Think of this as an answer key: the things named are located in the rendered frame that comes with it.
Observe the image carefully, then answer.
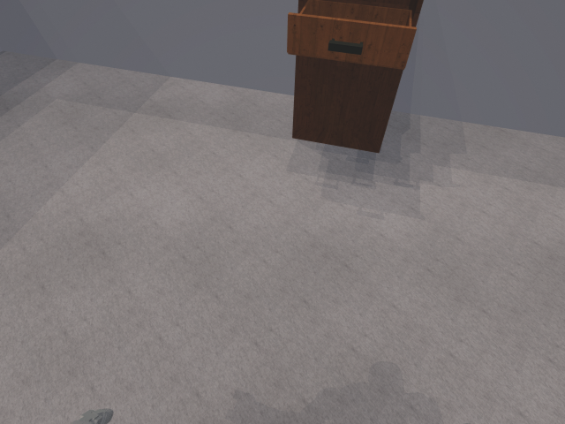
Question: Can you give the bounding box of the handle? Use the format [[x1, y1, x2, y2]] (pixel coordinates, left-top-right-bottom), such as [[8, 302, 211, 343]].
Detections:
[[328, 39, 363, 55]]

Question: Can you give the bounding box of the cabinet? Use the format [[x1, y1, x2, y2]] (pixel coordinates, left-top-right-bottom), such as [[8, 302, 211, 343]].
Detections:
[[292, 0, 424, 153]]

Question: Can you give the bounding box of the drawer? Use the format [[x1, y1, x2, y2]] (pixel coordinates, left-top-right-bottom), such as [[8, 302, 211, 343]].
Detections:
[[287, 0, 417, 70]]

